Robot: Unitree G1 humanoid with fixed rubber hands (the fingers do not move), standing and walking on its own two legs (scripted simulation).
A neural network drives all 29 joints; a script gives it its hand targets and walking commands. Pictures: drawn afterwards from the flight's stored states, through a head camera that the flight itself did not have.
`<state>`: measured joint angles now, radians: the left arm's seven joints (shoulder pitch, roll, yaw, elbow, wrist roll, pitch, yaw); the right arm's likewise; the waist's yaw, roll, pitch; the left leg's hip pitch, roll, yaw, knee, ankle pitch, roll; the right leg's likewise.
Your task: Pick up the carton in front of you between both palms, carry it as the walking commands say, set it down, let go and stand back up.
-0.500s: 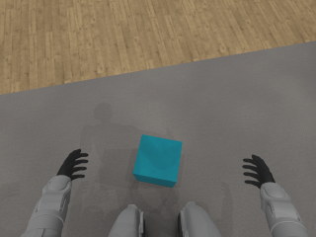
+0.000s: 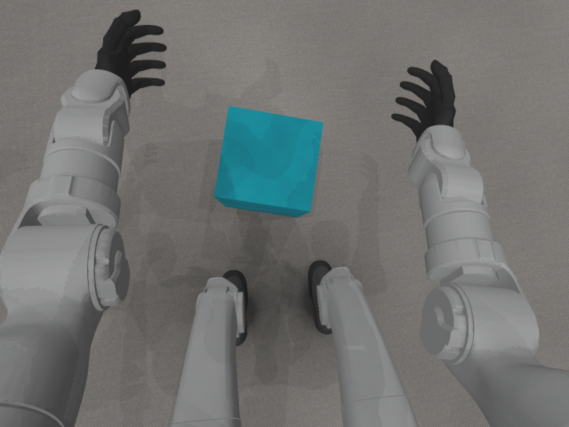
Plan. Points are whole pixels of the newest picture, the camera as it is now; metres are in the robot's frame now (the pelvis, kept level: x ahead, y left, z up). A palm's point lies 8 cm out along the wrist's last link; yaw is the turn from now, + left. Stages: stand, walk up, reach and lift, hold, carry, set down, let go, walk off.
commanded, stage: reach and lift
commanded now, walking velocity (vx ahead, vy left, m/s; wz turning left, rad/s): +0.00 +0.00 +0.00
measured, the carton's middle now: (268, 169) +0.50 -0.01 -0.52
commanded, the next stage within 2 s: none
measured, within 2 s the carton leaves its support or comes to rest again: leaves its support in 1.78 s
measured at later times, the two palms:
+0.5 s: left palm (171, 134) +0.53 +0.17 -0.30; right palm (375, 158) +0.46 -0.21 -0.29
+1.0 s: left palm (195, 154) +0.53 +0.16 -0.46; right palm (355, 167) +0.47 -0.21 -0.44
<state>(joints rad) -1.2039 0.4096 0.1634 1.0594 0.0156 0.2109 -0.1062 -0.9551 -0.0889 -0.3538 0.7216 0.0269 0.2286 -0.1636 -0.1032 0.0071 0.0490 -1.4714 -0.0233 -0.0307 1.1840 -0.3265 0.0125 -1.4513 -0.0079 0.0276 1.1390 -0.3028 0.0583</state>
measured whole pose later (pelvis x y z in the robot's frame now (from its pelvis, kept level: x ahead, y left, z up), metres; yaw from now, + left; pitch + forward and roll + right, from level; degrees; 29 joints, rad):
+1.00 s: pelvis -0.02 -0.01 -0.27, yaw -4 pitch +37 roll -4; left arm -1.48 0.51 -0.07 1.22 -0.20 0.02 0.02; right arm -1.34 -0.23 -0.17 1.09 0.28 0.02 -0.18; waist -0.07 -0.07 0.35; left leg -2.28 -0.01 -0.07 2.18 -0.55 -0.01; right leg -2.27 0.07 0.02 2.11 -0.50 0.09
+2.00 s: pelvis -0.02 -0.01 -0.26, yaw -1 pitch +38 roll -3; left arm -1.27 0.28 0.04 0.95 -0.05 0.23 0.06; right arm -1.06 0.00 -0.41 0.71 0.09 0.18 -0.21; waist -0.04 -0.07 0.09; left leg -2.26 -0.08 -0.07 2.15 -0.56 -0.04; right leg -2.23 0.12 0.07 2.11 -0.55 0.13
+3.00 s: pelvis +0.05 -0.02 +0.01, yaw +3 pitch +28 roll -1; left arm -0.59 -0.05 0.31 0.69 0.19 0.30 0.04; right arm -0.53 0.15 -0.41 0.59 -0.16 0.28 -0.09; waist -0.02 -0.02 -0.24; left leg -1.25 -0.09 -0.12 1.22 -0.46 -0.03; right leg -1.23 0.10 0.13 1.21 -0.47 0.05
